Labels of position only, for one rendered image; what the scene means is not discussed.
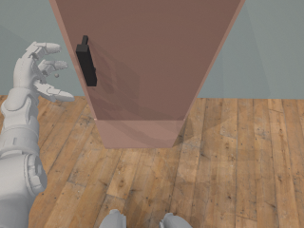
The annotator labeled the left robot hand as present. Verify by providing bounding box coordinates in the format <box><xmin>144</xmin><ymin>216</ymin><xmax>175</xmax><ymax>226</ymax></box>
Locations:
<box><xmin>13</xmin><ymin>41</ymin><xmax>75</xmax><ymax>103</ymax></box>

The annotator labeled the robot left upper arm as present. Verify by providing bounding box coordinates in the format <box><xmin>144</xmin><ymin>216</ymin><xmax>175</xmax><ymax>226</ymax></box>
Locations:
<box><xmin>0</xmin><ymin>153</ymin><xmax>48</xmax><ymax>228</ymax></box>

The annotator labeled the cupboard door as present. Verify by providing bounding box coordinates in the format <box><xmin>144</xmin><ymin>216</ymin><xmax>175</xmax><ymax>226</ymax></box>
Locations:
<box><xmin>55</xmin><ymin>0</ymin><xmax>241</xmax><ymax>121</ymax></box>

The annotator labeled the robot left forearm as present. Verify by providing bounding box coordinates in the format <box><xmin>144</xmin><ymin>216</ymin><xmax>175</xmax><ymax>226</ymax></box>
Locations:
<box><xmin>0</xmin><ymin>87</ymin><xmax>40</xmax><ymax>160</ymax></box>

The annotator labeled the handle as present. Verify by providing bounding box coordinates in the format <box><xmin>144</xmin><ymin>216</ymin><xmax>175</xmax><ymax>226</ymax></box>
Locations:
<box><xmin>75</xmin><ymin>35</ymin><xmax>97</xmax><ymax>86</ymax></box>

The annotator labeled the left robot shin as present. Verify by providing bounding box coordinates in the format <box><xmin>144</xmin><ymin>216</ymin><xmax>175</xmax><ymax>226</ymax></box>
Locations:
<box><xmin>109</xmin><ymin>209</ymin><xmax>120</xmax><ymax>214</ymax></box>

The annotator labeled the right robot thigh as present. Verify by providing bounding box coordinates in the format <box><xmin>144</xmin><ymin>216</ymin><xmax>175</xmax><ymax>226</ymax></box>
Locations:
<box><xmin>159</xmin><ymin>216</ymin><xmax>192</xmax><ymax>228</ymax></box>

